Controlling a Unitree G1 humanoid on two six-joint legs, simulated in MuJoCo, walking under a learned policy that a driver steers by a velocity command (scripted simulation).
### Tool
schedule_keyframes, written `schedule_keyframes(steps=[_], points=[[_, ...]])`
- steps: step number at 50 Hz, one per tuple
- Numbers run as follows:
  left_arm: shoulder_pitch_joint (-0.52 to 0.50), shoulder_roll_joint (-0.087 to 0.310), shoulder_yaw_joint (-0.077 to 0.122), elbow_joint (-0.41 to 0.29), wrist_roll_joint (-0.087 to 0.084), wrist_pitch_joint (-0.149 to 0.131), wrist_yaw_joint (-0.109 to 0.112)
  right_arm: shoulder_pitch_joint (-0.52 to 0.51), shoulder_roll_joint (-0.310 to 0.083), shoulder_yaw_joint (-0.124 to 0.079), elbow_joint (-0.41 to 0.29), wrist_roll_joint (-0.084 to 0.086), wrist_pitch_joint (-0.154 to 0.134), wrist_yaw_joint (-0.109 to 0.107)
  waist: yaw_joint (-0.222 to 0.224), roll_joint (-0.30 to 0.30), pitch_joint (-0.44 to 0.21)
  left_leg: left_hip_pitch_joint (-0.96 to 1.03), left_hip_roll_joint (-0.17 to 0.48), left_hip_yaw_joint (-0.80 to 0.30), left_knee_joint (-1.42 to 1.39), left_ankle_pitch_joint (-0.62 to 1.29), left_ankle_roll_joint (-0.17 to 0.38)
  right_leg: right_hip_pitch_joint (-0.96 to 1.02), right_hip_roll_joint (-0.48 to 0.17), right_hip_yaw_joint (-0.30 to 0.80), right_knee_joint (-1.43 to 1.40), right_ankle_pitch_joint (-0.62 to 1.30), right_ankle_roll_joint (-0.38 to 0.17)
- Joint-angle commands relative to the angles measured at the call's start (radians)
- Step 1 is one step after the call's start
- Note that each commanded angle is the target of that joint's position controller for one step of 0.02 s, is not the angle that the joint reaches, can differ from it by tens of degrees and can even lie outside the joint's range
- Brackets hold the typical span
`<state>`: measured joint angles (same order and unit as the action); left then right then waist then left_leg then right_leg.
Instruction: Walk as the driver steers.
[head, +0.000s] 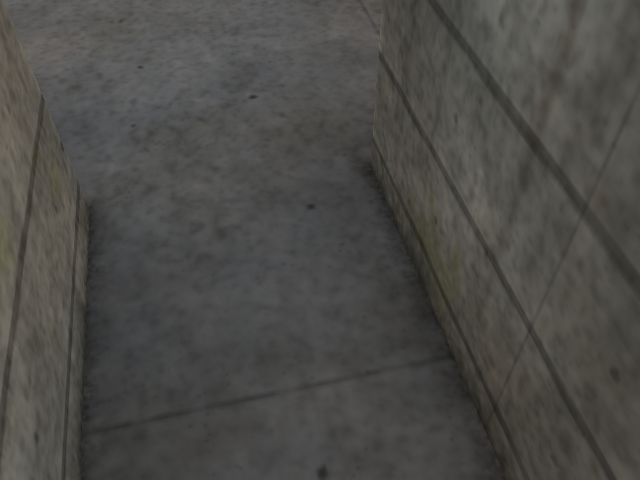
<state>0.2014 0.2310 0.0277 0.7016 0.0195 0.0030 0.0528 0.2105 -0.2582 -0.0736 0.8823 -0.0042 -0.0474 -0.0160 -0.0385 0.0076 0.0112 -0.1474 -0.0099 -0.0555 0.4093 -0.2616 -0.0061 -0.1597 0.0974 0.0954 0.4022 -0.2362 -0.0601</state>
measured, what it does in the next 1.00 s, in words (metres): walks ahead: right foot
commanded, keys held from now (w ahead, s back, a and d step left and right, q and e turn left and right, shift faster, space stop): w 1.00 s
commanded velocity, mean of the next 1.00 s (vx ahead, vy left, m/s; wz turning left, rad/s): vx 0.42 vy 0.00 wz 0.00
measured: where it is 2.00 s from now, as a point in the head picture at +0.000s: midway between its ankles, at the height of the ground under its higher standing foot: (272, 265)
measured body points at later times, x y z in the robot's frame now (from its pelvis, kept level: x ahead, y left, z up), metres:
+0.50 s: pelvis +0.15 +0.04 -0.01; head +0.17 +0.05 +0.44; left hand +0.34 +0.29 -0.10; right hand +0.04 -0.22 -0.13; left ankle +0.01 +0.13 -0.74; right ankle +0.29 -0.11 -0.68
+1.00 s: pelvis +0.45 +0.03 +0.00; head +0.48 +0.01 +0.45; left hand +0.41 +0.32 -0.11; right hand +0.62 -0.22 -0.11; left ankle +0.66 +0.21 -0.68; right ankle +0.36 -0.08 -0.74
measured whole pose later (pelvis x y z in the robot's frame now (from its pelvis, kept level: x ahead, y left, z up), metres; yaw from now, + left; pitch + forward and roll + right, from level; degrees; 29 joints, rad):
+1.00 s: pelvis +0.45 +0.03 +0.00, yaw -1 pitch +1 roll +0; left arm 0.47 0.27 0.07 0.87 -0.02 -0.08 0.04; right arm 0.08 -0.28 -0.04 0.83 0.00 -0.08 0.02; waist 0.07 0.05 0.05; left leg -0.70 0.10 -0.07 0.64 0.19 -0.02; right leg 0.00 0.02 -0.02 0.23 -0.26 -0.03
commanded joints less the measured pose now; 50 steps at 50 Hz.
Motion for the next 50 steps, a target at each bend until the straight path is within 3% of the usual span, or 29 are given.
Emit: schedule_keyframes(steps=[1,5,9,10,11,12,13,14,15,18,20,22,24,25,27,29,30,31,32,33,34,35,36,37,38,41,43,47,50], points=[[0.029,0.153,0.045,-0.057,-0.012,-0.015,0.004,-0.040,-0.082,-0.014,-0.069,0.006,-0.025,-0.004,0.030,-0.115,0.037,-0.173,-0.001,0.006,0.092,-0.101,0.023,-0.004,-0.201,0.290,-0.187,-0.397,-0.072],[0.066,0.166,0.057,-0.066,-0.032,-0.044,-0.003,-0.024,-0.084,-0.011,-0.070,0.009,-0.063,0.011,0.027,-0.145,0.050,-0.307,0.030,-0.001,0.191,-0.122,0.052,0.043,-0.299,0.440,-0.204,-0.389,-0.148],[0.030,0.153,0.058,-0.082,-0.028,-0.046,-0.013,0.107,-0.100,-0.023,-0.003,0.000,-0.075,0.018,-0.032,-0.079,0.014,-0.077,0.011,0.022,0.095,-0.034,0.081,-0.097,-0.215,0.269,-0.093,-0.190,-0.089],[-0.011,0.123,0.048,-0.096,-0.026,-0.049,-0.013,0.192,-0.115,-0.031,0.029,0.002,-0.073,0.018,-0.069,-0.037,0.018,0.027,0.031,-0.025,0.063,-0.016,0.096,-0.201,-0.152,0.176,0.014,-0.127,-0.051],[-0.018,0.058,0.030,-0.127,-0.016,-0.057,-0.008,0.282,-0.177,-0.053,0.068,0.012,-0.070,0.013,-0.072,0.158,0.017,0.182,0.128,-0.202,-0.007,0.050,0.149,-0.362,-0.022,-0.002,0.241,-0.112,0.018],[0.010,0.062,0.025,-0.122,-0.013,-0.070,-0.002,0.372,-0.227,-0.071,0.083,0.014,-0.067,0.017,-0.105,0.297,-0.009,0.343,0.292,-0.469,-0.107,0.131,0.254,-0.562,0.001,-0.063,0.483,-0.307,0.067],[0.038,0.123,0.044,-0.104,-0.031,-0.084,-0.004,0.371,-0.208,-0.064,0.069,0.019,-0.082,0.020,-0.089,0.194,0.008,0.385,0.355,-0.544,-0.107,0.141,0.305,-0.695,-0.043,-0.045,0.646,-0.410,0.086],[0.045,0.135,0.051,-0.087,-0.045,-0.093,-0.009,0.352,-0.184,-0.056,0.054,0.016,-0.088,0.020,-0.074,0.114,0.017,0.389,0.339,-0.514,-0.094,0.124,0.306,-0.746,-0.086,-0.035,0.743,-0.353,0.081],[0.033,0.131,0.052,-0.080,-0.046,-0.096,-0.014,0.344,-0.167,-0.050,0.051,0.019,-0.090,0.022,-0.066,0.094,0.036,0.370,0.333,-0.467,-0.099,0.136,0.295,-0.784,-0.119,-0.049,0.796,-0.292,0.074],[-0.019,0.090,0.051,-0.078,-0.036,-0.085,-0.025,0.319,-0.095,-0.019,0.050,0.011,-0.064,0.010,-0.039,0.078,0.081,0.222,0.271,-0.313,-0.181,0.234,0.253,-0.729,-0.181,-0.061,0.765,-0.088,0.073],[-0.047,0.087,0.050,-0.080,-0.033,-0.074,-0.022,0.315,-0.118,-0.023,0.046,0.013,-0.061,-0.009,-0.030,0.103,0.115,0.113,0.211,-0.198,-0.219,0.320,0.216,-0.667,-0.176,-0.095,0.674,0.020,0.092],[-0.118,0.060,0.036,-0.102,-0.033,-0.069,-0.025,0.306,-0.124,-0.022,0.037,0.011,-0.060,-0.022,-0.032,0.071,0.135,0.004,0.171,-0.114,-0.253,0.383,0.191,-0.557,-0.158,-0.127,0.525,0.136,0.103],[-0.183,0.036,0.023,-0.124,-0.039,-0.072,-0.034,0.337,-0.143,-0.025,0.040,0.019,-0.064,-0.026,-0.049,0.067,0.152,-0.041,0.171,-0.081,-0.286,0.415,0.187,-0.467,-0.131,-0.153,0.408,0.203,0.099],[-0.211,0.024,0.011,-0.127,-0.035,-0.077,-0.035,0.327,-0.176,-0.034,0.031,0.010,-0.055,-0.023,-0.059,0.049,0.141,-0.038,0.167,-0.066,-0.275,0.409,0.185,-0.432,-0.128,-0.163,0.363,0.219,0.092],[-0.248,0.039,0.009,-0.141,-0.041,-0.083,-0.041,0.363,-0.177,-0.033,0.034,0.024,-0.049,-0.015,-0.071,0.055,0.141,0.020,0.195,-0.066,-0.257,0.451,0.199,-0.398,-0.107,-0.180,0.287,0.198,0.076],[-0.210,0.096,0.029,-0.149,-0.053,-0.091,-0.041,0.331,-0.174,-0.021,0.019,0.029,-0.054,0.006,-0.017,0.102,0.094,0.106,0.218,-0.058,-0.169,0.731,0.194,-0.302,-0.080,-0.171,0.218,0.130,0.032],[-0.145,0.117,0.044,-0.147,-0.048,-0.084,-0.034,0.332,-0.191,-0.026,0.026,0.043,-0.056,0.006,0.031,0.102,0.032,0.150,0.218,-0.044,-0.058,0.944,0.183,-0.203,-0.044,-0.199,0.185,0.110,0.008],[-0.005,0.159,0.064,-0.110,-0.031,-0.077,-0.034,0.341,-0.195,-0.018,0.040,0.037,-0.054,0.009,0.108,0.094,-0.073,0.135,0.198,-0.008,0.108,1.006,0.155,-0.014,-0.025,-0.208,0.169,0.129,-0.024],[0.168,0.181,0.081,-0.073,-0.024,-0.061,-0.026,0.328,-0.203,-0.017,0.040,0.026,-0.061,0.014,0.199,0.097,-0.147,-0.020,0.165,0.001,0.288,0.894,0.132,0.230,-0.060,-0.156,0.188,0.107,-0.059],[0.350,0.248,0.088,-0.047,-0.004,-0.040,-0.008,0.365,-0.131,-0.001,0.036,0.004,-0.071,0.024,0.237,-0.081,-0.292,-0.222,0.056,0.003,0.644,0.290,0.088,0.491,-0.321,0.212,0.152,0.012,-0.172],[0.383,0.238,0.074,-0.013,0.001,-0.051,-0.030,0.454,-0.071,0.008,0.038,0.059,-0.088,0.032,0.157,-0.292,-0.373,-0.464,-0.103,-0.164,0.957,-0.339,0.054,0.540,-0.536,0.799,-0.113,-0.228,-0.341],[0.318,0.158,0.054,-0.011,-0.028,-0.072,-0.037,0.368,-0.154,-0.015,0.033,0.095,-0.092,0.025,0.158,-0.167,-0.189,-0.577,-0.035,-0.200,1.020,-0.299,0.053,0.402,-0.493,0.759,-0.178,-0.423,-0.283],[0.221,0.130,0.046,-0.008,-0.037,-0.083,-0.041,0.241,-0.163,-0.020,-0.014,0.085,-0.080,0.015,0.135,-0.125,-0.049,-0.611,0.013,-0.123,1.020,-0.213,0.048,0.261,-0.459,0.578,-0.190,-0.350,-0.235],[0.133,0.144,0.047,-0.011,-0.037,-0.097,-0.044,0.187,-0.152,-0.016,-0.032,0.048,-0.066,0.000,0.080,0.006,0.015,-0.557,0.067,-0.095,0.932,-0.094,0.042,0.099,-0.425,0.447,-0.223,-0.192,-0.198],[0.078,0.127,0.048,-0.008,-0.027,-0.107,-0.043,0.167,-0.145,-0.023,-0.038,0.014,-0.051,-0.008,0.040,0.023,0.028,-0.500,0.102,-0.093,0.859,-0.031,0.036,0.010,-0.387,0.357,-0.239,-0.077,-0.168],[0.104,0.139,0.049,0.033,-0.026,-0.106,-0.047,0.166,-0.078,-0.010,-0.033,0.012,-0.027,-0.010,0.000,-0.019,0.045,-0.497,0.135,-0.080,0.754,0.039,0.021,-0.020,-0.340,0.205,-0.290,0.109,-0.167],[0.172,0.154,0.063,0.073,-0.022,-0.107,-0.029,0.094,-0.059,-0.001,-0.048,-0.006,-0.018,0.002,0.016,-0.060,0.064,-0.570,0.145,-0.054,0.640,0.166,-0.006,0.005,-0.316,0.103,-0.283,0.227,-0.158],[0.223,0.188,0.071,0.091,-0.038,-0.096,-0.005,-0.129,-0.018,0.034,-0.092,-0.004,-0.043,0.037,0.073,-0.062,0.095,-0.451,0.084,0.046,0.252,0.491,-0.025,-0.091,-0.239,-0.043,-0.274,0.242,-0.115],[0.270,0.223,0.083,0.123,-0.048,-0.103,-0.003,-0.201,-0.030,0.043,-0.109,0.005,-0.044,0.054,0.086,-0.112,0.104,-0.391,0.072,0.024,0.154,0.540,-0.016,-0.041,-0.288,-0.030,-0.284,0.177,-0.103]])
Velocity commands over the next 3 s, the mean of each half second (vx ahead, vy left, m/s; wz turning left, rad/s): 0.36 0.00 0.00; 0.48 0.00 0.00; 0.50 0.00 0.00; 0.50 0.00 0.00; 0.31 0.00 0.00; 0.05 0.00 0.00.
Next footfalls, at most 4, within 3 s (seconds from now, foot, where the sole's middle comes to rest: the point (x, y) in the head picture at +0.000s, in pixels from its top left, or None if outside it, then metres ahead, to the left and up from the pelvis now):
0.64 right None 0.40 -0.08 -0.78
1.14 left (241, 381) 0.75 0.19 -0.78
1.64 right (335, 293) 0.99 -0.04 -0.78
2.16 left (221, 203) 1.34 0.28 -0.78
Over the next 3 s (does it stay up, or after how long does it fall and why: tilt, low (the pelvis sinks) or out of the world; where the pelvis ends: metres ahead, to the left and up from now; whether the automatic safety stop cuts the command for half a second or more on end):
stays up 1.36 0.16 0.00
